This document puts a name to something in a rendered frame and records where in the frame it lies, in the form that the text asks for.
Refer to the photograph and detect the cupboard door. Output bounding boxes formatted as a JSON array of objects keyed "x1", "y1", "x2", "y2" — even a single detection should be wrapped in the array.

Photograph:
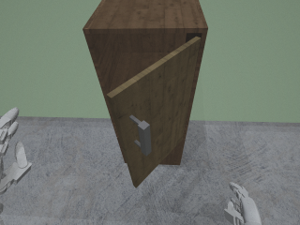
[{"x1": 106, "y1": 37, "x2": 201, "y2": 188}]

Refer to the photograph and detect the robot left hand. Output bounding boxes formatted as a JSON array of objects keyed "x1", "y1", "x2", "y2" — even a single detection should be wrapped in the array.
[{"x1": 0, "y1": 107, "x2": 32, "y2": 195}]

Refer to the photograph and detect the robot right hand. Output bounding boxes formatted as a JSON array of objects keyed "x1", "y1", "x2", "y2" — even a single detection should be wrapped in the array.
[{"x1": 224, "y1": 182, "x2": 262, "y2": 225}]

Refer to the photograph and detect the handle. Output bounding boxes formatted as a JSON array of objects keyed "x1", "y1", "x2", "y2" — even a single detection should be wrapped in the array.
[{"x1": 129, "y1": 115, "x2": 152, "y2": 156}]

